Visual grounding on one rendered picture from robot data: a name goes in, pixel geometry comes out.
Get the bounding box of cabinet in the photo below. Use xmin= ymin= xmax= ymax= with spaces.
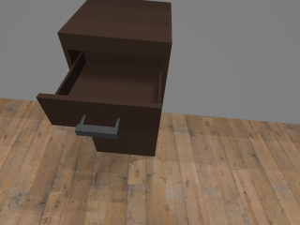
xmin=57 ymin=0 xmax=173 ymax=157

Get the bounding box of drawer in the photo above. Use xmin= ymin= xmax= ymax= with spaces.
xmin=37 ymin=51 xmax=163 ymax=134

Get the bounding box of handle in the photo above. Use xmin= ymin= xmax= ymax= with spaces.
xmin=75 ymin=114 xmax=121 ymax=139

